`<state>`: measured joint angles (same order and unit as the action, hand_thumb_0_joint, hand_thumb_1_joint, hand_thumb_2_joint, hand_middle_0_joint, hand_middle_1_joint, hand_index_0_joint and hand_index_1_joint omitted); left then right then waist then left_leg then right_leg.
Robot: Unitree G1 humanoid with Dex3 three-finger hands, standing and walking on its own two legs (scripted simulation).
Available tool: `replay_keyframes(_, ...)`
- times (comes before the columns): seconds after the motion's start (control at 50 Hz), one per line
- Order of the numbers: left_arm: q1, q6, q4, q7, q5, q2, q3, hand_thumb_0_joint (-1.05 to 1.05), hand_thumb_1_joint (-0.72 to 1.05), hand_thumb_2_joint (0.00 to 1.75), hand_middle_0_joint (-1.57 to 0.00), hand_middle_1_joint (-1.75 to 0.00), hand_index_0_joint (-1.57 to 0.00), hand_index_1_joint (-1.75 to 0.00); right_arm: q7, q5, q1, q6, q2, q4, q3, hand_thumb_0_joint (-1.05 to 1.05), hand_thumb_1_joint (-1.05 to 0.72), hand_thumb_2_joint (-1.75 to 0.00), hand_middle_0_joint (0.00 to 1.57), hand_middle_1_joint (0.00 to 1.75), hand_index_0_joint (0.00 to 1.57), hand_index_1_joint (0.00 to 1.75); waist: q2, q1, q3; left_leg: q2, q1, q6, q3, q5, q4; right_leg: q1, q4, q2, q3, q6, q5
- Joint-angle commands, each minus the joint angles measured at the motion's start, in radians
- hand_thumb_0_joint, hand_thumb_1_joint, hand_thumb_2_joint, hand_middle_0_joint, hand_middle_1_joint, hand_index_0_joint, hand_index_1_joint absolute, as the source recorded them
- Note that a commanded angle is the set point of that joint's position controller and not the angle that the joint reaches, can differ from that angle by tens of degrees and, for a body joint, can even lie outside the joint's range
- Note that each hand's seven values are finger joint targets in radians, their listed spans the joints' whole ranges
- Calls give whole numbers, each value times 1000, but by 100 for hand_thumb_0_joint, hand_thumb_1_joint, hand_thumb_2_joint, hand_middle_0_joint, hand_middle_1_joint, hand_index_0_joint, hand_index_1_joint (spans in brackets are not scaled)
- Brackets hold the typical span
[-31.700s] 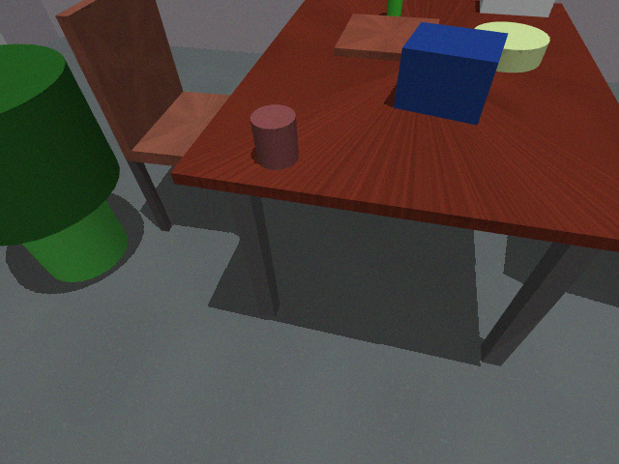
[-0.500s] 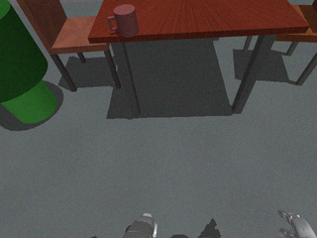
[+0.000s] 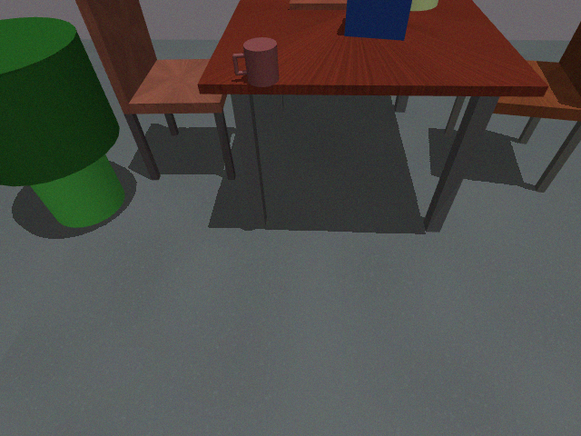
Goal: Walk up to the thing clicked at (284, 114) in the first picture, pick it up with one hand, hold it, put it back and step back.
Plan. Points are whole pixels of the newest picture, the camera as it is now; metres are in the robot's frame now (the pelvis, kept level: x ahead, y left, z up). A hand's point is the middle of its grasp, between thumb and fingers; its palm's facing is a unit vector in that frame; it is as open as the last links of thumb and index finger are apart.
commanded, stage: step back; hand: left
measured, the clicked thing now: (255, 63) +1.05 +0.14 +0.03
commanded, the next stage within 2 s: stand in 0.64 s
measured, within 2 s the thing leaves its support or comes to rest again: neither
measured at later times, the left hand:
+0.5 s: hand out of the picture +0.13 +0.28 -0.14, palm faces +0.00 -0.93 -0.37, open 7.4 cm
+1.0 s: hand out of the picture +0.13 +0.24 -0.13, palm faces -0.03 -0.94 -0.33, open 7.4 cm
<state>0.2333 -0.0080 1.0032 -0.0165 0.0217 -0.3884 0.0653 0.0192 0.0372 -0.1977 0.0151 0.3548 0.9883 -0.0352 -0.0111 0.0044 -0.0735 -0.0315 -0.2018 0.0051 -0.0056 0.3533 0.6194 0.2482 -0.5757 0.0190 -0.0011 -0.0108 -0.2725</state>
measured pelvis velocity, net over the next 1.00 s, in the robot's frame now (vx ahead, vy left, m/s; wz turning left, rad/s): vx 0.02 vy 0.00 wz -0.01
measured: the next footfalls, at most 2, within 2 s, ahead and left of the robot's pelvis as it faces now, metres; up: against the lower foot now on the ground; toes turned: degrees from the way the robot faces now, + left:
none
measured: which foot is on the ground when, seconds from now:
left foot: down 0.00-1.00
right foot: down 0.00-1.00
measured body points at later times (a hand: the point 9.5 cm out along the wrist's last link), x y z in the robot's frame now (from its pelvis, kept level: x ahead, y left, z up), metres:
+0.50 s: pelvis +0.03 +0.01 +0.00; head +0.05 +0.02 +0.45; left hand +0.13 +0.33 -0.12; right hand +0.12 -0.29 -0.12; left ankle +0.01 +0.13 -0.73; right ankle +0.04 -0.11 -0.73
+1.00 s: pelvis +0.02 +0.00 +0.02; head +0.04 +0.00 +0.47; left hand +0.13 +0.29 -0.11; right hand +0.12 -0.30 -0.11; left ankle +0.01 +0.13 -0.73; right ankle +0.03 -0.11 -0.73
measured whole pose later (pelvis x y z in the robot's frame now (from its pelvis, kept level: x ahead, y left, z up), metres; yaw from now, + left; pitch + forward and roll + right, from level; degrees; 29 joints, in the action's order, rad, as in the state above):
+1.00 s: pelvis +0.02 +0.00 +0.02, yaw +0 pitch -3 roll +0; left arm 0.05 0.01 1.12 -0.01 0.00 -0.34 0.00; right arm 0.01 0.00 -0.06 -0.01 0.35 1.12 -0.01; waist 0.00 -0.01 -0.07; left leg -0.01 -0.07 0.01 0.01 0.20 0.32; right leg 0.12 -0.34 0.00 0.00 -0.01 -0.17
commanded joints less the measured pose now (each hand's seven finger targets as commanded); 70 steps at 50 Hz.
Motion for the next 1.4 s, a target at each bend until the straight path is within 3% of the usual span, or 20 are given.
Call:
replay_keyframes(0.0, 0, 68, -56, 22, 17, -292, 67, 0, 90, 90, -20, -30, -20, -30, -19, -12, 80, -20, 182, -90, -48, 0, -90, -90, 20, 30, 20, 30, 148, 41, 4, 44, -255, -21, -43, 217, 128, -79, 343, -301, 494, -168, -422)
replay_keyframes(0.02, -45, 71, -77, 21, 15, -294, 67, 0, 90, 90, -20, -30, -20, -30, -19, -8, 45, -20, 207, -75, -59, 0, -90, -90, 20, 30, 20, 30, 113, 23, -29, 16, -219, -15, -79, 210, 195, 9, 362, -357, 537, -212, -457)
replay_keyframes(0.04, -78, 74, -95, 24, 11, -274, 62, 0, 90, 90, -20, -30, -20, -30, -16, -12, 26, -26, 210, -68, -57, 0, -90, -90, 20, 30, 20, 30, 83, 9, -34, 2, -216, -16, -89, 180, 185, 9, 336, -341, 494, -215, -376)
replay_keyframes(0.14, -143, 56, -101, 17, 10, -227, 35, 0, 90, 90, -20, -30, -20, -30, -12, -7, -44, -46, 180, -19, -62, 0, -90, -90, 20, 30, 20, 30, 128, -34, 52, 26, 51, -30, -8, 9, -130, 125, 212, -205, 223, -117, -170)
replay_keyframes(0.16, -127, 51, -100, 15, 8, -191, 20, 0, 90, 90, -20, -30, -20, -30, -17, 6, -49, -49, 196, -14, -70, 0, -90, -90, 20, 30, 20, 30, 79, -39, 60, 3, 108, -36, -70, -1, -204, 181, 147, -166, 178, -81, -134)
replay_keyframes(0.18, -124, 47, -104, 10, -2, -142, 6, 0, 90, 90, -20, -30, -20, -30, -22, 13, -26, -57, 237, -26, -77, 0, -90, -90, 20, 30, 20, 30, -53, -33, 64, -139, 102, -79, -289, 120, -315, 222, 32, -90, 112, -39, -130)
replay_keyframes(0.2, -115, 42, -82, 11, -13, -148, 8, 0, 90, 90, -20, -30, -20, -30, -21, 7, 44, -60, 274, -39, -76, 0, -90, -90, 20, 30, 20, 30, -106, -5, 30, -242, 3, -147, -408, 283, -391, 179, -67, -15, 26, -11, -162)
replay_keyframes(0.22, -105, 43, -66, 15, -5, -187, 22, 0, 90, 90, -20, -30, -20, -30, -18, 3, 85, -61, 284, -51, -77, 0, -90, -90, 20, 30, 20, 30, -69, 4, -1, -271, -86, -188, -401, 261, -380, 109, -118, -41, 35, -8, -185)
replay_keyframes(0.28, -84, 56, -43, 17, -10, -157, 15, 0, 90, 90, -20, -30, -20, -30, -20, 3, 118, -65, 251, -45, -63, 0, -90, -90, 20, 30, 20, 30, -133, 21, -4, -198, -32, -138, -235, -132, -284, 40, 36, -43, 20, -15, -107)
replay_keyframes(0.32, -71, 70, -25, 24, -10, -160, 17, 0, 90, 90, -20, -30, -20, -30, -21, -15, 108, -60, 219, -31, -51, 0, -90, -90, 20, 30, 20, 30, -136, 28, 92, -129, 18, -69, -112, -511, -163, -103, 147, -57, 41, -24, 188)
replay_keyframes(0.34, -68, 72, -24, 27, -11, -187, 20, 0, 90, 90, -20, -30, -20, -30, -24, -23, 89, -57, 209, -35, -50, 0, -90, -90, 20, 30, 20, 30, -105, 19, 137, -93, 5, -46, -81, -531, -130, -160, 96, -83, 77, -39, 326)
replay_keyframes(0.38, -90, 69, -34, 27, -12, -211, 24, 0, 90, 90, -20, -30, -20, -30, -33, -27, 55, -55, 203, -27, -54, 0, -90, -90, 20, 30, 20, 30, -39, 4, 167, -68, 13, -28, -54, -479, -111, -177, 32, -131, 104, -69, 413)
replay_keyframes(0.5, -136, 58, -35, 33, -7, -203, 12, 0, 90, 90, -20, -30, -20, -30, -33, -22, 88, -50, 206, -17, -56, 0, -90, -90, 20, 30, 20, 30, 22, 4, 139, -81, 14, -67, -74, -354, -115, -104, 35, -137, 120, -79, 317)
replay_keyframes(0.6, -161, 56, -26, 34, -10, -196, 9, 0, 90, 90, -20, -30, -20, -30, -34, -23, 113, -50, 206, 1, -54, 0, -90, -90, 20, 30, 20, 30, 18, 10, 116, -81, 7, -64, -73, -402, -133, -113, 40, -124, 104, -61, 340)
replay_keyframes(0.64, -196, 48, -8, 30, -25, -171, -11, 0, 90, 90, -20, -30, -20, -30, -33, -33, 116, -57, 212, 13, -40, 0, -90, -90, 20, 30, 20, 30, 43, -9, 109, -104, 63, -50, -107, -522, -211, -124, 99, -134, 104, -32, 447)
replay_keyframes(0.7, -195, 47, 12, 36, -25, -169, -16, 0, 90, 90, -20, -30, -20, -30, -35, -36, 133, -56, 205, 33, -33, 0, -90, -90, 20, 30, 20, 30, 24, -9, 161, -96, 149, -35, -78, -610, -211, -169, 128, -142, 97, -32, 541)
replay_keyframes(0.88, -237, 50, 53, 29, -17, -176, -21, 0, 90, 90, -20, -30, -20, -30, -25, -33, 177, -48, 186, 67, -17, 0, -90, -90, 20, 30, 20, 30, 6, -12, 126, -96, 126, -19, -75, -319, -341, -190, 271, -143, 102, -12, 290)
replay_keyframes(1.04, -224, 54, 79, 24, -15, -171, -23, 0, 90, 90, -20, -30, -20, -30, -22, -31, 180, -56, 192, 90, -15, 0, -90, -90, 20, 30, 20, 30, -7, -7, 113, -101, 132, -15, -77, -283, -365, -167, 306, -147, 111, -11, 265)
replay_keyframes(1.24, -193, 47, 94, 19, -15, -177, -24, 0, 90, 90, -20, -30, -20, -30, -19, -25, 138, -51, 198, 104, -10, 0, -90, -90, 20, 30, 20, 30, 15, -5, 52, -95, 60, -22, -88, -111, -395, -105, 335, -134, 116, -7, 62)
replay_keyframes(1.38, -187, 50, 85, 21, -14, -191, -24, 0, 90, 90, -20, -30, -20, -30, -16, -22, 98, -48, 195, 102, -9, 0, -90, -90, 20, 30, 20, 30, 37, -15, 66, -90, 65, -26, -87, -131, -367, -91, 348, -144, 132, -12, 22)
